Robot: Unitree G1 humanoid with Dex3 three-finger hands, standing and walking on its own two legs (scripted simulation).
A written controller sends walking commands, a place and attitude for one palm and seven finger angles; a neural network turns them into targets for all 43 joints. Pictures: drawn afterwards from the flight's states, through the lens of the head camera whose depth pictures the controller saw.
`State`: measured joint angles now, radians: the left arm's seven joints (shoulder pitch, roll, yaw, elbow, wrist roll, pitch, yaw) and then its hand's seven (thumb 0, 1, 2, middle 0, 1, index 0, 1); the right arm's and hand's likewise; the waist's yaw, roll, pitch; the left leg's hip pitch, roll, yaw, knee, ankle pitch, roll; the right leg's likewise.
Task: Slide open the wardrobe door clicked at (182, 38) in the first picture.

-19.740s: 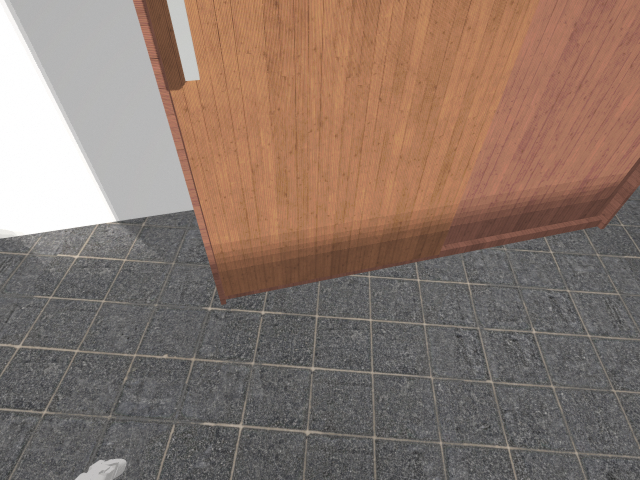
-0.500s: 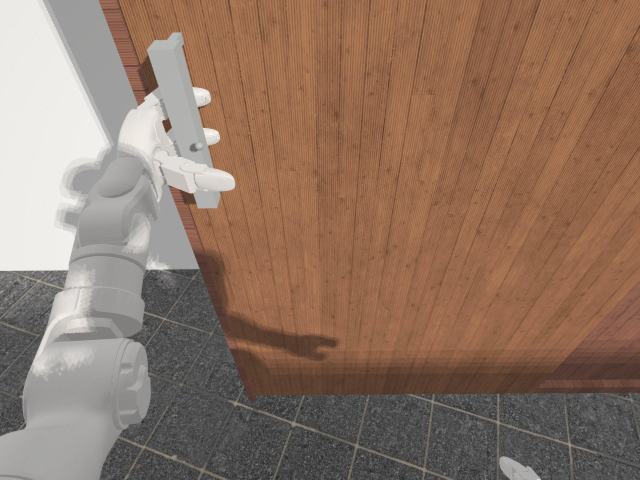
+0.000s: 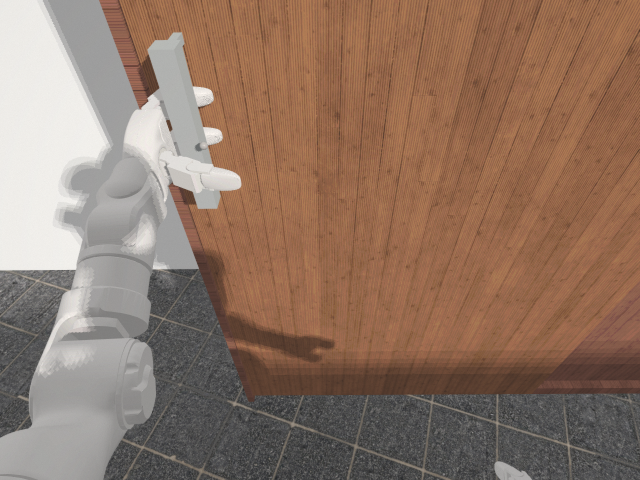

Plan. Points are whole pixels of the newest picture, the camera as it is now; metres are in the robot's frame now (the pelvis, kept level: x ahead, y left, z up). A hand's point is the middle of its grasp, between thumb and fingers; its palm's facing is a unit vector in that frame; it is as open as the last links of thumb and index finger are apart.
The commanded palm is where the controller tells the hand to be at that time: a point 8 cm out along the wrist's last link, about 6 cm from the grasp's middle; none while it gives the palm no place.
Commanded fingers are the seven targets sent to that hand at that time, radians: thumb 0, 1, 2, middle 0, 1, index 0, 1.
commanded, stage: slide the fingers in behind the handle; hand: left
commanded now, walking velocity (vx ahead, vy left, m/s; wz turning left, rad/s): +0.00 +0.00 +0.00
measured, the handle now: (194, 127) +0.49 +0.18 +0.22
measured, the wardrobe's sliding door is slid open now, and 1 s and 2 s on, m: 0.00 0.00 0.00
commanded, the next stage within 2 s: grip the handle and tug to test in 0.04 s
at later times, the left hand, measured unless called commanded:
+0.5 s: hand (203, 145) +0.44 +0.16 +0.22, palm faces +0.07 -1.00 -0.01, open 11.1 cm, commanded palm +0.41 +0.20 +0.22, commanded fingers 0.00 0.39 0.68 -0.40 -1.33 -0.40 -1.33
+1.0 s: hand (202, 144) +0.44 +0.16 +0.22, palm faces +0.06 -1.00 +0.00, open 6.1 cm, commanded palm +0.41 +0.21 +0.22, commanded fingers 0.00 0.90 0.90 -0.45 -1.40 -0.45 -1.40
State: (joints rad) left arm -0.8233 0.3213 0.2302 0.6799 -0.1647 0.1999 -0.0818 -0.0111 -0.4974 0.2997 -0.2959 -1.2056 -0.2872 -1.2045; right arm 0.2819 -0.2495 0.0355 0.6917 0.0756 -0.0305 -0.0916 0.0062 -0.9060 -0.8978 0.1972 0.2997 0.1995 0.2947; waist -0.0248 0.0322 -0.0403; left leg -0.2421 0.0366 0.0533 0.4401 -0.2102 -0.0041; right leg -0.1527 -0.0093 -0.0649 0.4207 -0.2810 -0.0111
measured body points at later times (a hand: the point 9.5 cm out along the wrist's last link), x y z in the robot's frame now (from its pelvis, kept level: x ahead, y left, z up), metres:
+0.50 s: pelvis +0.00 +0.00 +0.00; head +0.00 -0.01 +0.45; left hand +0.43 +0.21 +0.22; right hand +0.12 -0.25 -0.11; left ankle +0.01 +0.12 -0.74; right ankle -0.04 -0.11 -0.74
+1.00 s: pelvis +0.01 +0.00 +0.00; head +0.00 -0.01 +0.45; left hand +0.43 +0.21 +0.22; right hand +0.14 -0.25 -0.11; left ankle +0.01 +0.12 -0.74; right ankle -0.04 -0.11 -0.74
